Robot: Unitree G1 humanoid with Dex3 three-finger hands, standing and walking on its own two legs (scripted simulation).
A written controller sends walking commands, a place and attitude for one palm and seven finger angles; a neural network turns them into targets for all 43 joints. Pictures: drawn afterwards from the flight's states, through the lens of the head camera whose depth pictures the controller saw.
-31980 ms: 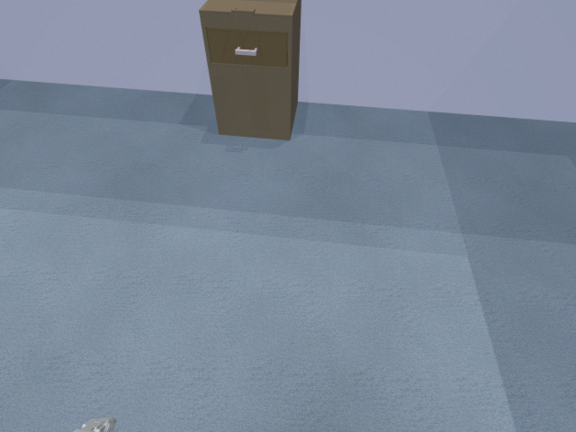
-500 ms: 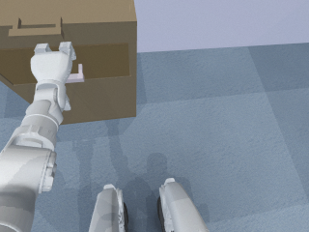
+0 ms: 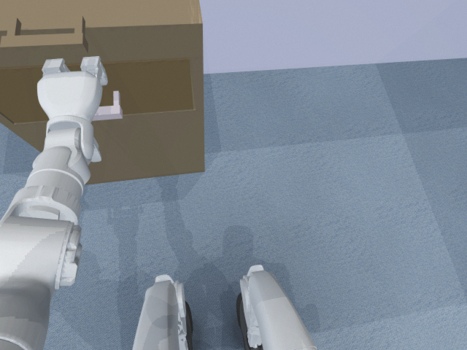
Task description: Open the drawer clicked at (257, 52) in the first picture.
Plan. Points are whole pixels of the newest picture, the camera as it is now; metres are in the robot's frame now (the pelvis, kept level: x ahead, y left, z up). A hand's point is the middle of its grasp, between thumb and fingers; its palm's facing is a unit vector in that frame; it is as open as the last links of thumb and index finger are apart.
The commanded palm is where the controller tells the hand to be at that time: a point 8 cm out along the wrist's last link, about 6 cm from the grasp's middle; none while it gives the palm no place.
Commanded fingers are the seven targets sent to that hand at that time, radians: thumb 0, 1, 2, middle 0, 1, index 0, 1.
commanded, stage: re-aim the fingers above the handle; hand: left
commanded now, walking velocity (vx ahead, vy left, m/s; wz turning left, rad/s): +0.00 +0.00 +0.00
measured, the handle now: (94, 105) +0.58 +0.22 -0.09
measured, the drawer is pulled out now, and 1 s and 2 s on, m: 0.00 0.00 0.00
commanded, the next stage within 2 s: lower the fingers behind the handle in 1.08 s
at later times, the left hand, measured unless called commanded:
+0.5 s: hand (84, 111) +0.53 +0.21 -0.04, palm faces -0.03 +0.00 -1.00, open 13.6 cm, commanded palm +0.53 +0.21 +0.01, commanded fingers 0.00 -0.50 0.30 -0.30 -1.20 -0.30 -1.20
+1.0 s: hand (83, 111) +0.54 +0.22 -0.04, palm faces -0.02 +0.00 -1.00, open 13.6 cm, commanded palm +0.53 +0.22 +0.01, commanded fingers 0.00 -0.50 0.30 -0.30 -1.20 -0.30 -1.20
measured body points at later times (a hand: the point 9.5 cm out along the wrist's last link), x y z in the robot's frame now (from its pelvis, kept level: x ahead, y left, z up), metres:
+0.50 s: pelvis -0.02 +0.00 -0.02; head +0.17 +0.02 +0.39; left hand +0.53 +0.21 +0.02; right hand -0.01 -0.26 -0.14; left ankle +0.03 +0.11 -0.58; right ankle +0.03 -0.11 -0.58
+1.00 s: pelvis -0.02 +0.00 -0.02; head +0.17 +0.02 +0.39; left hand +0.53 +0.21 +0.02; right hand -0.02 -0.26 -0.14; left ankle +0.03 +0.11 -0.58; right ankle +0.03 -0.11 -0.58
